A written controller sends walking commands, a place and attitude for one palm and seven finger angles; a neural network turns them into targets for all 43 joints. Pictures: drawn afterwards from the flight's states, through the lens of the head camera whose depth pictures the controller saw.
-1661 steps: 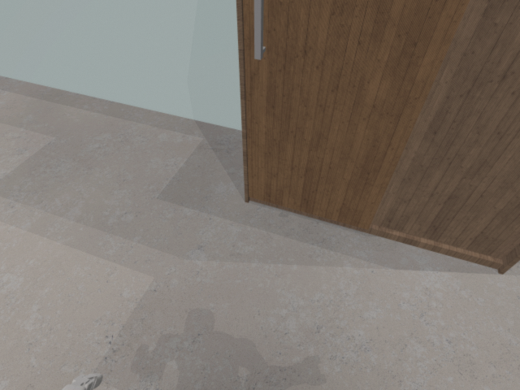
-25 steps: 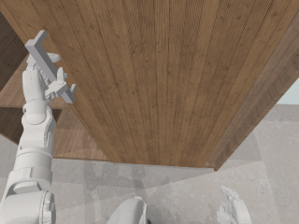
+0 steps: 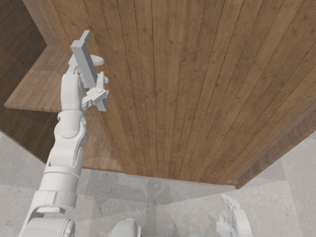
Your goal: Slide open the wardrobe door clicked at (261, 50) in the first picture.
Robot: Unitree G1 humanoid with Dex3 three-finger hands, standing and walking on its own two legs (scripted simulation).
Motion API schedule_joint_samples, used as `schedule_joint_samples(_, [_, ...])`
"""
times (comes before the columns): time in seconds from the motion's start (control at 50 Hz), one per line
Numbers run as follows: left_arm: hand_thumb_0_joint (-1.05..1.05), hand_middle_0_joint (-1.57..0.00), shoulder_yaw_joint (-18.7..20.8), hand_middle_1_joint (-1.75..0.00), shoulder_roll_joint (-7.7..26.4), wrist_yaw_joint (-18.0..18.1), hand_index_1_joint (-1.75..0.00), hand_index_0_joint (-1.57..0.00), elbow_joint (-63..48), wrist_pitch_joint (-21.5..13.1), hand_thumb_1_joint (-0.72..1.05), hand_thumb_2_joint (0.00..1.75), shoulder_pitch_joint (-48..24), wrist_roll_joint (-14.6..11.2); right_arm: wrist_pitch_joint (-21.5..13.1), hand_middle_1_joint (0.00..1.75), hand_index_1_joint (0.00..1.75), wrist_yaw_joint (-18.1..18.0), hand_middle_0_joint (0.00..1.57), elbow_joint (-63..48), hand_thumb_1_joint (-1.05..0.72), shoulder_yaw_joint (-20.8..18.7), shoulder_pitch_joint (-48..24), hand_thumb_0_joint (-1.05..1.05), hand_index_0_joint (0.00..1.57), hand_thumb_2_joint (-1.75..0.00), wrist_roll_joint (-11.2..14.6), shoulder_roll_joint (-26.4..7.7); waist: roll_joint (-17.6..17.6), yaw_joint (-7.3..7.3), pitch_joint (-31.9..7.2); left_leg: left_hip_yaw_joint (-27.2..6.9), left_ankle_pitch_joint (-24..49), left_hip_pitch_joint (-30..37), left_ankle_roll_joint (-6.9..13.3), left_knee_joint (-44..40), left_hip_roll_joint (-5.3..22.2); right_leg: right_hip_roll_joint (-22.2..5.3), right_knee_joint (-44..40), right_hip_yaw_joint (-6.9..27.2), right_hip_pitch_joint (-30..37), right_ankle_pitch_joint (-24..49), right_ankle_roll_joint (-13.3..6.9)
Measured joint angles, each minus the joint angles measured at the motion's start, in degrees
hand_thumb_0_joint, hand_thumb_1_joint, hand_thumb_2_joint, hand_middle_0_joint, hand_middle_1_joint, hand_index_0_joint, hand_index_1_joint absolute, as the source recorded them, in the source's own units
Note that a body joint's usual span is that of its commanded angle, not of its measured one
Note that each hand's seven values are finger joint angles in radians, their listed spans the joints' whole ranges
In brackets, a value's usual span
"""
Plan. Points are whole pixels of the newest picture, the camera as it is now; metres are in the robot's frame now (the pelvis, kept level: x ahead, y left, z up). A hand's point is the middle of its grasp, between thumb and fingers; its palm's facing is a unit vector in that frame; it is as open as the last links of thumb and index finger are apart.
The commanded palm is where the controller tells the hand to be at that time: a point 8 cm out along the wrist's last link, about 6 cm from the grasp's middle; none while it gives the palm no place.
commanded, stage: stop walking and hold the door there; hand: left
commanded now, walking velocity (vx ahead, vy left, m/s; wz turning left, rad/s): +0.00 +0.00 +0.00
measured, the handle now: (95, 75) +0.44 +0.19 +0.15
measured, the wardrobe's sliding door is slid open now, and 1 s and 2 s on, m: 0.49 0.49 0.49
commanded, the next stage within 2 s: loosen the grip on the handle in 0.34 s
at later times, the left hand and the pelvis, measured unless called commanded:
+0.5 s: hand (100, 88) +0.40 +0.17 +0.14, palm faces +0.13 -0.97 -0.18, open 6.1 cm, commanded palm +0.35 +0.21 +0.15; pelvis +0.00 +0.00 +0.02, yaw -2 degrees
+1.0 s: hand (101, 90) +0.40 +0.17 +0.14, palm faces +0.16 -0.98 -0.10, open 14.1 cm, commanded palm +0.36 +0.21 +0.15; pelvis -0.01 +0.00 +0.01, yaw -2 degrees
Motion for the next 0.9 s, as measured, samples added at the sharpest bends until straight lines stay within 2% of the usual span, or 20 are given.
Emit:
schedule_joint_samples(0.04, [-0.06, -0.46, -1.21, -1.41, -0.51, -0.28, -1.40, -0.30, 0.02, 0.00, 0.73, 0.79, 0.70, 0.21, -0.02, 0.30, 0.30, -0.49, 0.21, 0.16, -0.90, 0.03, 0.67, 0.01, 0.20, -0.90, -0.17, -0.79, -0.39, 0.21, -1.43, 1.21, 6.58, 3.48, 0.78, -6.13, -0.71, -0.36, -0.69, 0.10, 0.37, 0.17, 0.74])
schedule_joint_samples(0.1, [-0.05, -0.46, -2.65, -1.41, -0.79, -0.27, -1.40, -0.32, 0.73, -0.06, 0.73, 0.79, 0.98, 0.21, 1.11, 0.30, 0.30, -0.50, 0.21, 0.17, -0.90, -0.90, 0.43, 0.01, 0.20, -0.90, -0.04, -1.37, -1.95, 1.16, -2.39, 2.72, 5.79, 5.09, 2.00, -8.24, -1.13, -0.81, -1.17, 1.45, 0.54, 1.59, 2.09])
schedule_joint_samples(0.14, [-0.05, -0.46, -2.99, -1.41, -1.11, 0.20, -1.40, -0.32, 1.05, 0.21, 0.73, 0.79, 1.34, 0.25, 1.57, 0.30, 0.30, -0.24, 0.21, -0.79, -0.90, -1.39, 0.42, 0.01, 0.20, -0.90, -0.22, -1.95, -1.77, 1.27, -2.93, 3.09, 5.48, 5.59, 2.30, -9.16, -0.77, -0.26, -0.36, 2.25, 0.31, -0.54, 2.45])
schedule_joint_samples(0.18, [-0.04, -0.46, -3.16, -1.41, -1.28, 0.62, -1.40, -0.30, 1.43, 0.47, 0.74, 0.79, 1.44, 0.35, 1.73, 0.30, 0.30, 0.03, 0.20, -1.81, -0.90, -1.75, 0.50, 0.01, 0.20, -0.90, -0.35, -2.41, -1.23, 1.20, -3.14, 2.93, 5.97, 5.88, 2.31, -10.04, -0.32, 0.34, -1.25, 2.34, 0.79, -1.21, 2.32])
schedule_joint_samples(0.26, [-0.04, -0.46, -3.02, -1.41, -0.93, 1.33, -1.40, -0.27, 2.33, 1.05, 0.75, 0.79, 1.15, 0.26, 2.15, 0.30, 0.30, 0.14, 0.20, -3.01, -0.90, -1.68, 0.70, 0.01, 0.20, -0.90, -0.19, -2.88, -1.07, 1.52, -3.62, 3.04, 6.04, 5.64, 1.64, -9.74, 0.18, 0.79, -6.98, 2.39, 3.13, 3.89, 1.71])
schedule_joint_samples(0.32, [-0.04, -0.46, -2.65, -1.40, -1.07, 1.87, -1.40, -0.24, 3.50, 0.96, 0.76, 0.79, 1.55, -0.18, 2.76, 0.30, 0.30, -0.42, 0.20, -2.65, -0.90, -1.78, 0.88, 0.01, 0.20, -0.90, 0.01, -3.19, -0.01, 1.16, -4.57, 2.70, 6.43, 5.51, 1.19, -10.47, 0.76, 1.45, -7.84, 2.05, 3.13, 3.90, 1.14])
schedule_joint_samples(0.44, [-0.04, -0.46, -2.37, -1.40, -0.43, 1.55, -1.40, -0.25, 5.98, 0.35, 0.76, 0.79, 2.65, -0.31, 4.04, 0.30, 0.30, -1.48, 0.20, -0.90, -0.90, -2.12, 2.38, 0.01, 0.20, -0.90, 0.12, -3.80, 0.02, 0.28, -6.95, 2.87, 7.46, 6.19, 1.12, -12.55, 0.28, 1.08, -8.87, 2.11, 3.32, 4.28, 1.21])
schedule_joint_samples(0.46, [-0.05, -0.46, -1.38, -1.40, 0.00, -0.18, -1.40, -0.25, 6.59, 0.30, 0.74, 0.78, 1.96, 1.14, 3.81, 0.30, 0.30, -0.96, 0.20, -0.82, -0.90, -3.00, 2.50, 0.01, 0.20, -0.90, -0.19, -3.73, 0.13, 0.63, -6.44, 3.05, 7.44, 6.46, 1.17, -12.49, 0.63, 1.42, -9.32, 2.31, 3.69, 4.56, 1.22])
schedule_joint_samples(0.48, [-0.05, -0.46, -0.98, -1.41, 0.96, -1.90, -1.40, -0.26, 9.45, -0.01, 0.70, 0.78, -0.18, 2.47, 2.60, 0.30, 0.30, -0.47, 0.20, 0.00, -0.90, -3.63, 2.61, 0.01, 0.20, -0.90, -0.35, -3.41, -0.60, 0.74, -6.43, 3.32, 7.84, 6.53, 1.23, -13.16, 0.47, 1.30, -9.22, 2.54, 3.29, 4.86, 1.07])
schedule_joint_samples(0.5, [-0.06, -0.46, -0.50, -1.41, 1.31, -3.18, -1.40, -0.28, 12.59, 0.97, 0.68, 0.77, -2.53, 2.02, 1.22, 0.30, 0.30, 0.21, 0.20, 0.57, -0.90, -4.10, 3.20, 0.01, 0.20, -0.90, 0.16, -3.17, -1.52, 0.39, -7.04, 3.13, 9.00, 6.32, 0.52, -14.25, -0.05, 0.80, -8.81, 2.31, 2.59, 5.00, 0.84])
schedule_joint_samples(0.54, [-0.06, -0.46, 2.23, -1.40, 0.39, -4.77, -1.40, -0.32, 15.88, 2.67, 0.62, 0.76, -4.28, -0.32, -1.14, 0.30, 0.30, 1.26, 0.20, 0.66, -0.90, -4.54, 4.67, 0.01, 0.20, -0.90, 0.56, -3.51, -1.98, -0.47, -8.47, 2.72, 9.97, 5.75, 0.74, -15.13, -0.60, 0.34, -8.67, 1.88, 1.81, 5.12, 0.73])
schedule_joint_samples(0.56, [-0.05, -0.46, 3.45, -1.40, -0.07, -4.66, -1.40, -0.33, 16.04, 2.48, 0.59, 0.75, -3.71, -1.06, -1.95, 0.30, 0.30, 1.71, 0.20, 0.49, -0.90, -4.65, 5.22, 0.01, 0.20, -0.90, 0.41, -3.93, -1.72, -0.94, -9.04, 2.75, 9.92, 5.49, 0.96, -14.92, -0.56, 0.38, -8.80, 1.92, 1.69, 5.08, 0.81])
schedule_joint_samples(0.6, [-0.04, -0.46, 3.98, -1.40, -0.78, -3.41, -1.40, -0.36, 15.59, 0.29, 0.52, 0.72, -2.00, -0.74, -3.10, 0.30, 0.30, 2.54, 0.20, 0.16, -0.90, -5.11, 6.32, 0.01, 0.20, -0.90, 0.19, -4.73, -1.05, -1.74, -9.90, 2.74, 9.47, 4.65, 1.21, -13.82, -0.33, 0.54, -8.11, 1.94, 1.00, 5.00, 0.85])
schedule_joint_samples(0.66, [-0.02, -0.46, 3.40, -1.40, -1.28, -0.92, -1.37, -0.35, 16.59, -2.39, 0.34, 0.63, -1.72, 0.70, -3.58, 0.30, 0.30, 3.26, 0.20, 0.31, -0.90, -5.38, 7.83, 0.01, 0.20, -0.90, 0.29, -5.40, -1.03, -2.44, -10.80, 2.51, 8.89, 2.98, 1.26, -11.81, -0.13, 0.61, -5.97, 1.80, -0.67, 4.38, 0.71])
schedule_joint_samples(0.72, [-0.01, -0.45, 3.68, -1.40, -0.28, 0.13, -1.31, -0.32, 19.42, -4.30, 0.09, 0.51, -3.13, 1.50, -3.42, 0.30, 0.30, 2.93, 0.20, 0.88, -0.90, -5.02, 8.86, 0.01, 0.20, -0.90, 0.61, -5.69, -1.19, -3.09, -10.93, 2.35, 8.58, 1.69, 1.21, -10.37, 0.19, 0.85, -4.54, 1.74, -1.95, 4.02, 0.48])
schedule_joint_samples(0.8, [-0.01, -0.43, 3.19, -1.37, 1.50, -0.76, -1.30, -0.32, 21.89, -6.53, -0.20, 0.37, -4.24, 1.21, -3.49, 0.30, 0.30, 1.99, 0.20, 1.80, -0.90, -4.57, 10.39, 0.01, 0.20, -0.90, 0.99, -5.82, -1.00, -3.20, -10.60, 1.96, 8.37, 0.70, 1.46, -9.67, 0.24, 1.14, -4.13, 1.76, -2.85, 4.21, 0.34])
schedule_joint_samples(0.9, [-0.01, -0.39, 3.17, -1.32, 2.12, -2.22, -1.28, -0.32, 22.59, -7.96, -0.41, 0.27, -4.39, -0.46, -3.65, 0.30, 0.30, 1.31, 0.20, 2.93, -0.90, -4.10, 11.33, 0.01, 0.20, -0.90, 0.92, -5.57, -0.71, -3.06, -10.33, 1.67, 8.50, 0.16, 1.48, -9.70, 0.24, 1.48, -4.63, 2.04, -3.29, 4.57, 0.38])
